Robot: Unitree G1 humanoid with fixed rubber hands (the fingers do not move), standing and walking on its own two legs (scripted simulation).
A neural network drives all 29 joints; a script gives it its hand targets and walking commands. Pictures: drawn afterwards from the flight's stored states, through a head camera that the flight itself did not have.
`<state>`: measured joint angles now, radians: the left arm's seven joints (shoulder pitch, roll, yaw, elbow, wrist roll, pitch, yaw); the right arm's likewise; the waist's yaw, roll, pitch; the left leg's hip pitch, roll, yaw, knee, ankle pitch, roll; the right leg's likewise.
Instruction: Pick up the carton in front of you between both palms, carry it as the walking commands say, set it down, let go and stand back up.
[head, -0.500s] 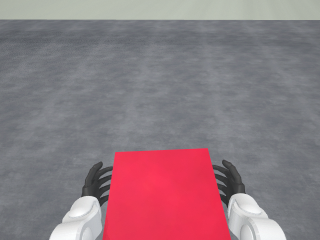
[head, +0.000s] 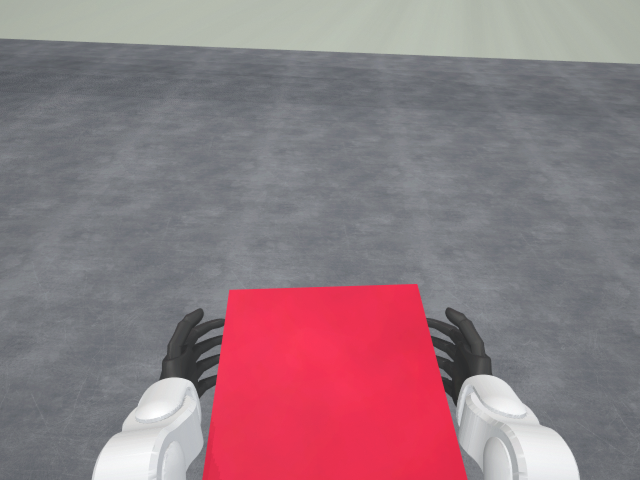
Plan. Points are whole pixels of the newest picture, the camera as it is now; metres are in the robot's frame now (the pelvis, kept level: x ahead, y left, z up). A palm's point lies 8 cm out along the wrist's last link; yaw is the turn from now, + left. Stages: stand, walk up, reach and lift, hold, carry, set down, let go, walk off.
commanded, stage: carry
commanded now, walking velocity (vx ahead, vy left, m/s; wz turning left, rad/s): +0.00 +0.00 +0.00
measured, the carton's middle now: (326, 417) +0.23 +0.00 +0.02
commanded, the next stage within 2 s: hold in 1.72 s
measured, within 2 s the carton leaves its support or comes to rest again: neither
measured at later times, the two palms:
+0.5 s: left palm (216, 345) +0.31 +0.14 +0.04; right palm (443, 341) +0.31 -0.16 +0.04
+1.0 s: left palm (215, 346) +0.31 +0.14 +0.04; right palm (440, 340) +0.32 -0.16 +0.04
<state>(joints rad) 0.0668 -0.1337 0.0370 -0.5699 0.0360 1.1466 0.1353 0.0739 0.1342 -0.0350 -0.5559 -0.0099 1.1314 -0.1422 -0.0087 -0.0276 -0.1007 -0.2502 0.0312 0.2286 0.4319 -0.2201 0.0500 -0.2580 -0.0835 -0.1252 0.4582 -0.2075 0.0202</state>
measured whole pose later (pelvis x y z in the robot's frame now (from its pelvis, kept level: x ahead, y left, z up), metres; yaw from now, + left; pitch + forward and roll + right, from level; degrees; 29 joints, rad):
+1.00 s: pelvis +0.02 -0.02 +0.00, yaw +1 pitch +2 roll +0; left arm -0.23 -0.14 0.19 0.16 0.24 0.72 0.02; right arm -0.23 0.14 -0.17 0.16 -0.24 0.72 -0.03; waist 0.00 0.00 -0.08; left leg -0.25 0.07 0.20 0.50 -0.28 0.01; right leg -0.24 -0.06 -0.17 0.50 -0.30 0.00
